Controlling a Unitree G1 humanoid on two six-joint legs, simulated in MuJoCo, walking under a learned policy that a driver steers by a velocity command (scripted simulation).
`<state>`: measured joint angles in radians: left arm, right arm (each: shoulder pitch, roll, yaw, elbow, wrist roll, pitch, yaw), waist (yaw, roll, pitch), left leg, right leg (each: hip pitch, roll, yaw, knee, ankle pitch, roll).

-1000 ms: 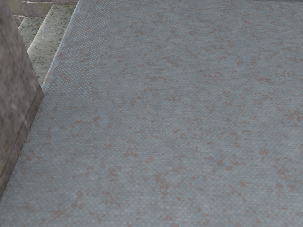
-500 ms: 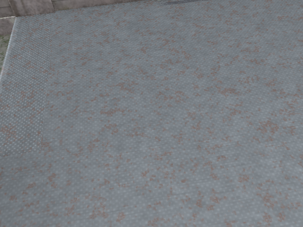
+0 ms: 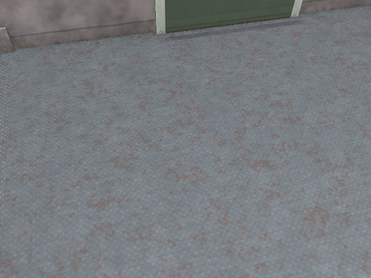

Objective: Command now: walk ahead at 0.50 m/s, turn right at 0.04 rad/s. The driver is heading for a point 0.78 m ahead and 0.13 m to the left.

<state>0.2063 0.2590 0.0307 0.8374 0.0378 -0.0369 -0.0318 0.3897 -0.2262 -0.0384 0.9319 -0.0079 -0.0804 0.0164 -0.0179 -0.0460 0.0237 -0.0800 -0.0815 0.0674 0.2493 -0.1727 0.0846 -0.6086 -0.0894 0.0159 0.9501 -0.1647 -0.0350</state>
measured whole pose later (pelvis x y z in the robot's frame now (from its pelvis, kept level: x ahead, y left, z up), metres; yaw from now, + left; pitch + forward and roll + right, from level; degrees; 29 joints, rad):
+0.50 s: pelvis +0.28 -0.06 +0.00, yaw +0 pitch +0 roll +0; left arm 0.36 0.23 0.04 0.97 0.01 -0.09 -0.01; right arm 0.22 -0.26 -0.05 0.90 -0.04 -0.03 0.03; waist 0.01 0.04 0.02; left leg -0.57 0.10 0.00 1.00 -0.21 0.03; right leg -0.10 0.07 -0.08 0.26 -0.17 -0.09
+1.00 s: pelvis +0.55 +0.01 +0.00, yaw +3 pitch -1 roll +0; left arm 0.22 0.24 0.05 0.95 0.04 -0.06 -0.02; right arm 0.33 -0.23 -0.05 0.99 -0.01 -0.07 0.01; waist -0.01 -0.03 0.04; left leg -0.18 -0.07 0.06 0.34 -0.16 0.10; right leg -0.48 -0.07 0.00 1.04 -0.27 -0.04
